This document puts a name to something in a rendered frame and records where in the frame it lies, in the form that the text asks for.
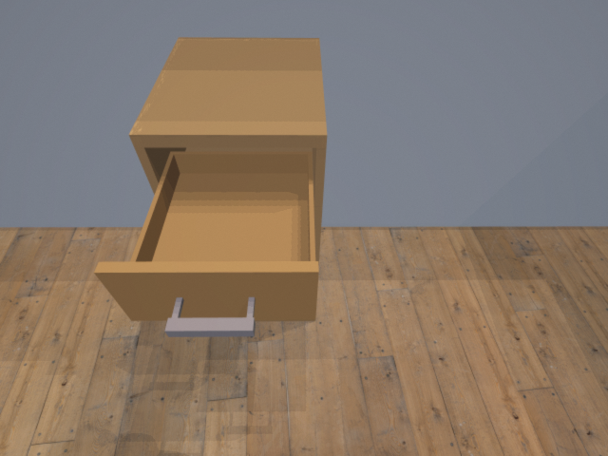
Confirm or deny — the drawer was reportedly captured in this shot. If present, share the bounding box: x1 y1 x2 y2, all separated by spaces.
94 152 319 321

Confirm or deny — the handle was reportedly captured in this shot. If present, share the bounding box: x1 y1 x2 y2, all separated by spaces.
165 297 256 337

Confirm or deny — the cabinet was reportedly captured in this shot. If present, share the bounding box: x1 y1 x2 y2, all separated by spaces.
129 37 327 321

